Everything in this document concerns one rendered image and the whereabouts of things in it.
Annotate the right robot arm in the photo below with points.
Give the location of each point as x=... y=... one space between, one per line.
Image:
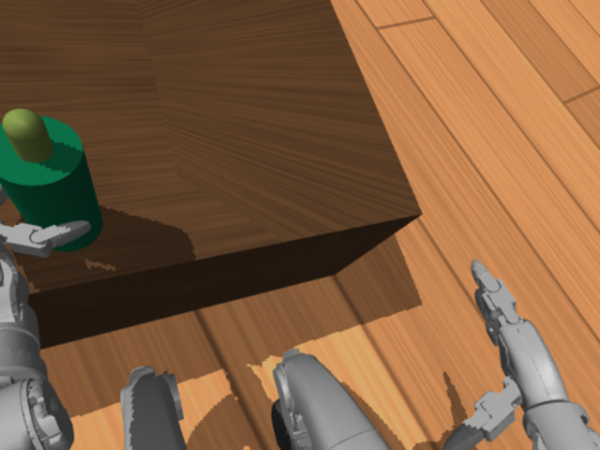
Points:
x=559 y=425

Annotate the left robot arm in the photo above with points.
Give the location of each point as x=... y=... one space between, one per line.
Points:
x=32 y=416

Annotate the right robot foot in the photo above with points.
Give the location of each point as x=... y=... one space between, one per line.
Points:
x=282 y=436

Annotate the bottle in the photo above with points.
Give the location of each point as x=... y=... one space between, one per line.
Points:
x=43 y=170

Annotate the left robot hand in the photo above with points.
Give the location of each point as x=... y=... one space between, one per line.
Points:
x=34 y=240

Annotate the right robot hand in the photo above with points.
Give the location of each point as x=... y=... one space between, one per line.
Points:
x=531 y=374

